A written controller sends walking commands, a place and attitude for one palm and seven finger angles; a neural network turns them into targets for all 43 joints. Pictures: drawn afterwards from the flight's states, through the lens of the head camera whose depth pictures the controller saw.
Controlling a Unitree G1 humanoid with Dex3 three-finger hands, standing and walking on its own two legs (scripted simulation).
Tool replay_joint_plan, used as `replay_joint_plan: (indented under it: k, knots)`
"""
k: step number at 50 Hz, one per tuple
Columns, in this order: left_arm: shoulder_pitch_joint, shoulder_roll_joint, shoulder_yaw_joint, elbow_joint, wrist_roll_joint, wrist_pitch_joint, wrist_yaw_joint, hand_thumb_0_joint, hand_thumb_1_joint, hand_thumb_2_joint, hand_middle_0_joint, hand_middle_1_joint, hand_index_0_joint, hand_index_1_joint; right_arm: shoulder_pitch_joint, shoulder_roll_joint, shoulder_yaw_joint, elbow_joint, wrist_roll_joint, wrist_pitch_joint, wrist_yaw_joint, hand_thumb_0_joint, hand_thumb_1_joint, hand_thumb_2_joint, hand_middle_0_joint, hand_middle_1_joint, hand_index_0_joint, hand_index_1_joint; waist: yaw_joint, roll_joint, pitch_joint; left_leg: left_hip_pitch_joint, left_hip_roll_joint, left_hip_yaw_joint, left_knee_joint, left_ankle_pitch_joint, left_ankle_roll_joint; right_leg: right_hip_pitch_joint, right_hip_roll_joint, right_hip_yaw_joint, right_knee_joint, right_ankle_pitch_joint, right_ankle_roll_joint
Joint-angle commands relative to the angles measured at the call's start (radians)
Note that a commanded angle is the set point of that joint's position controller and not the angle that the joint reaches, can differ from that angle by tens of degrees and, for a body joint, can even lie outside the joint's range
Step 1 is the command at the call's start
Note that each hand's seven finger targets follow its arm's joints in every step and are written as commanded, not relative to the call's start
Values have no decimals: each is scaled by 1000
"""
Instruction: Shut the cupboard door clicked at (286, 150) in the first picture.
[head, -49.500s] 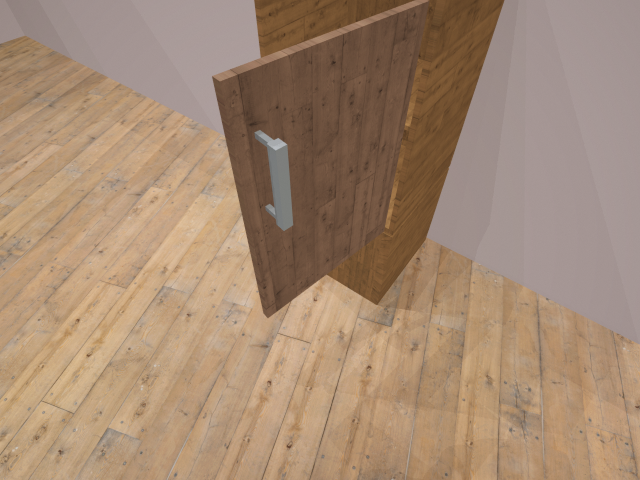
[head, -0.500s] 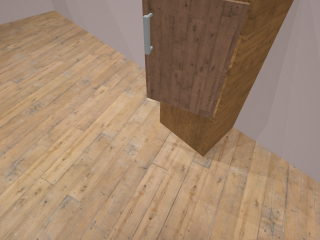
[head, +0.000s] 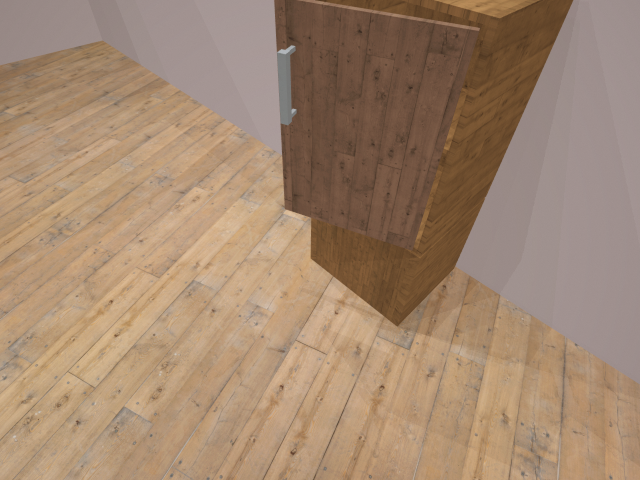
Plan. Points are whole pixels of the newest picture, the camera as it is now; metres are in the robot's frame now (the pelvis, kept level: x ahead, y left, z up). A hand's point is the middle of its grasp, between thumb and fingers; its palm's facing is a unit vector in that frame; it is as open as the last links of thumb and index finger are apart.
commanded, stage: look to check the result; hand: left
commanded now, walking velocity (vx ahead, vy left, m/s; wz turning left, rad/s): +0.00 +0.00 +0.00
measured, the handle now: (288, 86) +0.91 +0.11 +0.07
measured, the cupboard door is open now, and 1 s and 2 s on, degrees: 21 21 21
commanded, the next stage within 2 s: walk to a spot facing it in 0.52 s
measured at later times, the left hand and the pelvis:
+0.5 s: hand out of the picture +0.00 +0.18 -0.18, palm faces +0.00 -0.98 -0.22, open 7.4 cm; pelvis +0.01 +0.00 +0.00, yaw +0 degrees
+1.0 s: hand out of the picture +0.03 +0.20 -0.20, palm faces +0.18 -0.96 -0.22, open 7.4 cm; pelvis +0.02 +0.01 -0.02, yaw +10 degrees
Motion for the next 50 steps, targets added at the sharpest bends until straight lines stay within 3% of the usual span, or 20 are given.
replay_joint_plan:
  k: [1,10,32,35,39,42,44,45,47,48,49,50]
  knots:
    - [76,116,22,-15,0,-1,7,0,900,900,-200,-300,-200,-300,53,-113,-13,-24,-4,-8,-3,0,-900,-900,200,300,200,300,4,32,105,53,125,-160,-103,-88,-15,-143,-91,84,-105,16,-42]
    - [60,144,25,-15,-1,-5,3,0,900,900,-200,-300,-200,-300,29,-148,-19,-28,-1,-9,-2,0,-900,-900,200,300,200,300,7,-4,82,87,128,-158,-90,-51,-12,-132,-94,87,-116,25,-45]
    - [-35,213,29,-26,0,-9,-4,0,900,900,-200,-300,-200,-300,-76,-216,-18,-36,-3,-17,2,0,-900,-900,200,300,200,300,4,11,43,132,138,-164,-89,57,-15,-74,-110,91,-135,106,-38]
    - [-11,164,27,-29,-2,4,3,0,900,900,-200,-300,-200,-300,-57,-157,-7,-41,-2,-6,6,0,-900,-900,200,300,200,300,8,4,40,91,126,-170,-51,113,-21,-57,-122,54,-88,128,-23]
    - [-16,195,52,-67,0,19,7,0,900,900,-200,-300,-200,-300,-69,-177,-22,-76,-6,10,10,0,-900,-900,200,300,200,300,16,12,36,-5,115,-201,18,140,-17,-33,-146,21,-8,151,-31]
    - [-15,219,73,-106,2,22,11,0,900,900,-200,-300,-200,-300,-74,-175,-36,-112,-6,17,14,0,-900,-900,200,300,200,300,22,-26,3,-77,88,-198,110,162,-20,12,-198,23,25,219,-61]
    - [-25,235,86,-136,4,25,13,0,900,900,-200,-300,-200,-300,-75,-164,-44,-138,-9,25,19,0,-900,-900,200,300,200,300,24,-87,1,-131,47,-154,231,102,-39,24,-270,48,23,251,-108]
    - [-35,239,91,-152,6,25,15,0,900,900,-200,-300,-200,-300,-75,-161,-47,-153,-11,28,21,0,-900,-900,200,300,200,300,24,-119,2,-151,38,-130,318,16,-50,28,-310,49,28,319,-138]
    - [-77,248,97,-183,11,25,19,0,900,900,-200,-300,-200,-300,-94,-147,-57,-183,-13,40,26,0,-900,-900,200,300,200,300,13,-139,58,-199,48,-99,455,-278,-64,-18,-391,45,20,419,-185]
    - [-106,255,102,-198,17,26,20,0,900,900,-200,-300,-200,-300,-91,-148,-60,-196,-11,41,31,0,-900,-900,200,300,200,300,-2,-126,80,-180,75,-105,417,-310,-65,-51,-403,14,52,431,-174]
    - [-124,259,103,-209,16,25,17,0,900,900,-200,-300,-200,-300,-64,-148,-60,-199,-10,40,36,0,-900,-900,200,300,200,300,-21,-83,72,-123,84,-108,303,-223,-62,-73,-376,-33,133,437,-136]
    - [-121,246,104,-222,10,30,12,0,900,900,-200,-300,-200,-300,-4,-180,-65,-197,-14,33,37,0,-900,-900,200,300,200,300,-45,67,32,-8,125,-207,146,101,-20,-159,-275,-119,313,324,-51]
